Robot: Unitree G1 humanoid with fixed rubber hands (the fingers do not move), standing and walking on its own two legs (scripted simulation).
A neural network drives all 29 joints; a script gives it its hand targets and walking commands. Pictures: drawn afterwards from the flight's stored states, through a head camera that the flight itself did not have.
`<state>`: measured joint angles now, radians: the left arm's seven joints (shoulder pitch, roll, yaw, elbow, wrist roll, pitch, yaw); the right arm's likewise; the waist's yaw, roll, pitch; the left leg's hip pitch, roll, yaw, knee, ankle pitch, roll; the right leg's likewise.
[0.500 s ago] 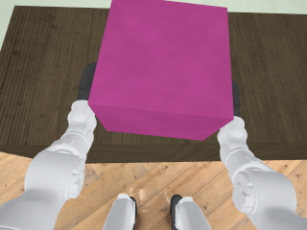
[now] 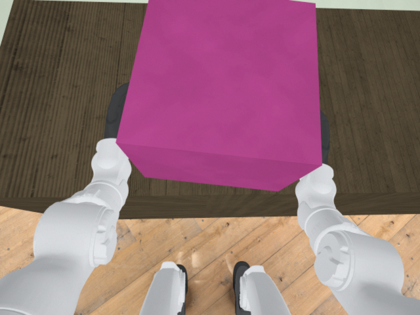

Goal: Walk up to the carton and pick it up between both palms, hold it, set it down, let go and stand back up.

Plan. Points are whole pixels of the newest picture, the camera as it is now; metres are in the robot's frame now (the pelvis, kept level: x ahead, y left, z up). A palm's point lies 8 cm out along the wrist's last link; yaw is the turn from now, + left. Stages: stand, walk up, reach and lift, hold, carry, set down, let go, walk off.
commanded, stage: reach and lift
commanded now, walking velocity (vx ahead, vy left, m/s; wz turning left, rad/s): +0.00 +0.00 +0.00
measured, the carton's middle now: (221, 98) +0.52 +0.00 -0.02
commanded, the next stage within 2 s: none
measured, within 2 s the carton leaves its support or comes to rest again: leaves its support in 1.16 s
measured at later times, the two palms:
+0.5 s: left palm (119, 128) +0.45 +0.19 -0.03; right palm (316, 156) +0.41 -0.18 -0.04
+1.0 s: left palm (124, 138) +0.43 +0.18 -0.03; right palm (324, 159) +0.41 -0.19 -0.04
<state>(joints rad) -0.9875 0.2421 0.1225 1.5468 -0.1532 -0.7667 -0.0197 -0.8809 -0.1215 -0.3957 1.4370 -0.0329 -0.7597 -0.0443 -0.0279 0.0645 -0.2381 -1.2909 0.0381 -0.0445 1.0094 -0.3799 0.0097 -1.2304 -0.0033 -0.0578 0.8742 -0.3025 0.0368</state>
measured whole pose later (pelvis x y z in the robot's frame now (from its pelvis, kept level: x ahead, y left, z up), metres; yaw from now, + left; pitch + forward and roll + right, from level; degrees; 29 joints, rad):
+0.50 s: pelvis +0.00 +0.00 +0.00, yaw +0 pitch +38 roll -6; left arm -0.99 0.24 0.12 1.56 -0.14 -0.78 -0.02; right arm -0.88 -0.13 -0.40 1.51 -0.04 -0.85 -0.05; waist -0.03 0.06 -0.24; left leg -1.29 0.04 -0.04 1.01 -0.38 0.01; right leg -1.23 0.00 -0.06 0.87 -0.30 0.04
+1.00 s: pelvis +0.00 -0.02 +0.00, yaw +1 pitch +37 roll -4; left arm -0.89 0.22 0.11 1.49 -0.14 -0.77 0.01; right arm -0.87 -0.14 -0.38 1.54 -0.04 -0.82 -0.04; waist -0.03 0.06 -0.25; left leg -1.25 0.04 -0.05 0.97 -0.36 -0.01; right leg -1.21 0.00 -0.06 0.87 -0.30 0.02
